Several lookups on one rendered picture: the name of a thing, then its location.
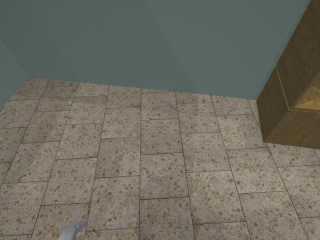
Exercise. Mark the cupboard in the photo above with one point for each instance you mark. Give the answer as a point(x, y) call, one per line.
point(289, 104)

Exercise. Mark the robot left hand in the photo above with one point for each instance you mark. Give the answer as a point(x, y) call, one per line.
point(70, 232)

